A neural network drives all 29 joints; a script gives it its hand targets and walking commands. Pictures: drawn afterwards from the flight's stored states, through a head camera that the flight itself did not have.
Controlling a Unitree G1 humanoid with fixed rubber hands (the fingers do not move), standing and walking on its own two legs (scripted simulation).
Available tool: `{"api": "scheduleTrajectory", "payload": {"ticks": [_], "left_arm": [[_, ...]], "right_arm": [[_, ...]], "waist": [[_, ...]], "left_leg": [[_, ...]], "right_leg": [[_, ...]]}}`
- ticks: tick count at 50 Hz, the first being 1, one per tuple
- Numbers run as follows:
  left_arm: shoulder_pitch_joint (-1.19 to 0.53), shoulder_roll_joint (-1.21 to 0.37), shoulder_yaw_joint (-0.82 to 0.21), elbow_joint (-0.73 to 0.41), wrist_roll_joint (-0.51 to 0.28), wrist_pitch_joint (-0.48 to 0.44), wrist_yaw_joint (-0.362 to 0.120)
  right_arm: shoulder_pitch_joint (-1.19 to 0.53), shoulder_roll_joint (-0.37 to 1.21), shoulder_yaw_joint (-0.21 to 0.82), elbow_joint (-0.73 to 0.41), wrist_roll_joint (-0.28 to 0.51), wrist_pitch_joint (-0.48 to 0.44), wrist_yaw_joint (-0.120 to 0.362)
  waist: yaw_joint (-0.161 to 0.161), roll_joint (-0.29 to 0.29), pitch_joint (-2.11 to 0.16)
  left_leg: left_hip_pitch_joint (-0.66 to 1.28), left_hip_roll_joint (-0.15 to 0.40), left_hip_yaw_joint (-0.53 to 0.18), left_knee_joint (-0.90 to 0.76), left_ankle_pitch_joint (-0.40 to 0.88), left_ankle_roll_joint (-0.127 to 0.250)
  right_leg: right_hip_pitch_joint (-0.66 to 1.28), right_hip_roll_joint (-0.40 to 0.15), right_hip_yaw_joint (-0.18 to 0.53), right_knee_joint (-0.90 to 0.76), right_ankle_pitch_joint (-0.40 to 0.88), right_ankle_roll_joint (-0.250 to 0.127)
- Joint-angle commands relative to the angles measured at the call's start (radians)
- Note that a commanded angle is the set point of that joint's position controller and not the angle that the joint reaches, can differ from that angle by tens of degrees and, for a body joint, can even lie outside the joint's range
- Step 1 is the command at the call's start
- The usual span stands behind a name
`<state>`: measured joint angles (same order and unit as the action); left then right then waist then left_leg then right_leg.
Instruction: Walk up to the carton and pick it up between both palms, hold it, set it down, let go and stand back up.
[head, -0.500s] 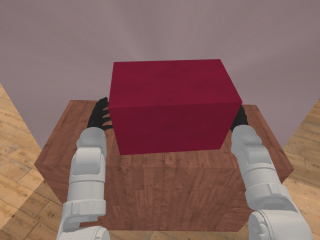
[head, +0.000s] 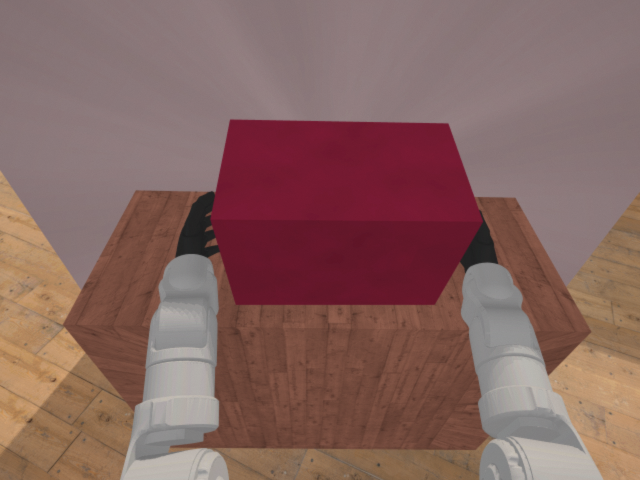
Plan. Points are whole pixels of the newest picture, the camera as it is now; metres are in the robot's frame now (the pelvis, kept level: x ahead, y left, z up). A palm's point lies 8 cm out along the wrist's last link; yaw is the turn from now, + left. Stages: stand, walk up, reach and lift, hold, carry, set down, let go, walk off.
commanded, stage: reach and lift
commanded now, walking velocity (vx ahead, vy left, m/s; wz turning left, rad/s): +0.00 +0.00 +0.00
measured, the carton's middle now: (338, 217) +0.41 -0.02 +0.14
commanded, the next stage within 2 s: hold in 0.74 s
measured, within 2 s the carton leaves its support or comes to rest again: neither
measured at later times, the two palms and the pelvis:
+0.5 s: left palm (188, 247) +0.36 +0.16 +0.15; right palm (481, 253) +0.35 -0.19 +0.13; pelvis +0.01 -0.01 +0.00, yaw +0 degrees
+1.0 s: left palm (187, 249) +0.35 +0.16 +0.16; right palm (487, 253) +0.34 -0.20 +0.14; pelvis +0.00 -0.01 +0.00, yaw +0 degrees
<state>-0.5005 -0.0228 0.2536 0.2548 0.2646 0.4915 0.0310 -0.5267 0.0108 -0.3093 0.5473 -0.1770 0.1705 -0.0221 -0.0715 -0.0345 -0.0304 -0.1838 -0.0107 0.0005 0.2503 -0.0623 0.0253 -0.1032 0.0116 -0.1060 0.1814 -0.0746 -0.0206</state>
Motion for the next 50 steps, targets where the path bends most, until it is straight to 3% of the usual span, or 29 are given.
{"api": "scheduleTrajectory", "payload": {"ticks": [1, 6, 13, 22, 30, 34, 42, 50], "left_arm": [[-0.524, -0.337, -0.422, -0.281, -0.126, -0.058, -0.146], [-0.486, -0.331, -0.464, -0.372, -0.149, -0.014, -0.151], [-0.477, -0.299, -0.44, -0.393, -0.154, 0.026, -0.172], [-0.441, -0.278, -0.405, -0.408, -0.139, 0.042, -0.207], [-0.522, -0.282, -0.425, -0.429, -0.152, 0.045, -0.2], [-0.533, -0.296, -0.455, -0.452, -0.164, 0.032, -0.188], [-0.533, -0.263, -0.394, -0.371, -0.139, 0.078, -0.187], [-0.552, -0.268, -0.396, -0.404, -0.147, 0.073, -0.194]], "right_arm": [[-0.579, 0.297, 0.425, -0.279, 0.136, -0.088, 0.097], [-0.551, 0.282, 0.488, -0.36, 0.221, -0.053, 0.053], [-0.55, 0.259, 0.498, -0.396, 0.253, -0.004, 0.024], [-0.505, 0.257, 0.533, -0.441, 0.279, 0.014, -0.008], [-0.567, 0.268, 0.523, -0.449, 0.28, 0.009, 0.001], [-0.579, 0.274, 0.523, -0.471, 0.273, -0.007, 0.0], [-0.593, 0.26, 0.481, -0.384, 0.25, 0.032, 0.015], [-0.61, 0.277, 0.49, -0.437, 0.253, 0.029, 0.008]], "waist": [[-0.004, 0.058, -0.503], [-0.002, 0.084, -0.415], [-0.006, 0.049, -0.338], [0.001, 0.019, -0.333], [0.004, 0.05, -0.321], [-0.006, 0.067, -0.372], [0.014, 0.04, -0.273], [0.013, 0.031, -0.356]], "left_leg": [[0.211, 0.007, -0.018, 0.011, 0.222, -0.021], [0.249, 0.007, -0.018, 0.027, 0.24, -0.031], [0.264, 0.007, -0.015, 0.019, 0.174, -0.032], [0.268, -0.004, -0.009, 0.004, 0.19, -0.021], [0.26, -0.002, 0.007, -0.014, 0.105, -0.032], [0.275, -0.005, 0.011, 0.0, 0.132, -0.034], [0.207, 0.002, 0.022, -0.029, -0.007, -0.023], [0.206, -0.007, 0.022, -0.016, 0.064, -0.008]], "right_leg": [[0.261, 0.004, 0.033, 0.036, 0.323, 0.039], [0.249, 0.003, 0.039, 0.025, 0.307, 0.035], [0.232, 0.006, 0.029, 0.007, 0.236, 0.036], [0.311, 0.006, 0.035, 0.018, 0.331, 0.053], [0.259, 0.014, 0.022, 0.011, 0.196, 0.042], [0.27, 0.018, 0.023, 0.023, 0.228, 0.041], [0.24, 0.009, 0.017, 0.01, 0.07, 0.038], [0.315, 0.007, 0.031, 0.031, 0.183, 0.05]]}}
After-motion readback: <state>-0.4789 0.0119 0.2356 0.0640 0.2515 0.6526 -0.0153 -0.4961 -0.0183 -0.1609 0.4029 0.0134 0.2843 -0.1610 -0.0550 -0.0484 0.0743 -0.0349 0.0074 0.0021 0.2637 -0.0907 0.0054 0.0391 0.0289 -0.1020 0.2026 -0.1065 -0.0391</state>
